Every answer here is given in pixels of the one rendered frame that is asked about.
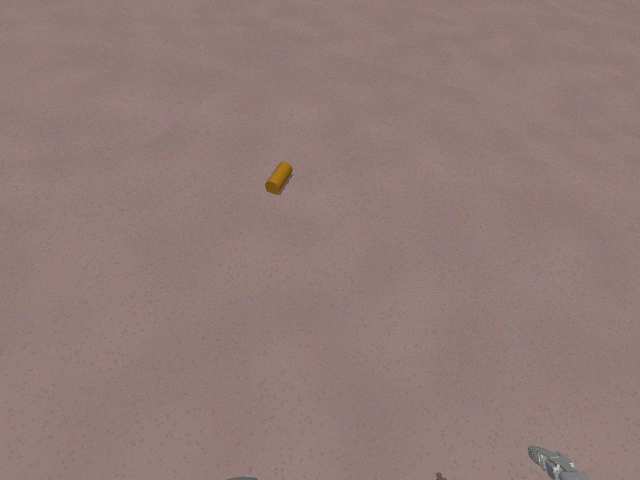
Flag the can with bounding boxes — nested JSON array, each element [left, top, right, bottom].
[[265, 162, 292, 194]]

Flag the right robot hand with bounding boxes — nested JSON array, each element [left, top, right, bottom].
[[528, 445, 591, 480]]

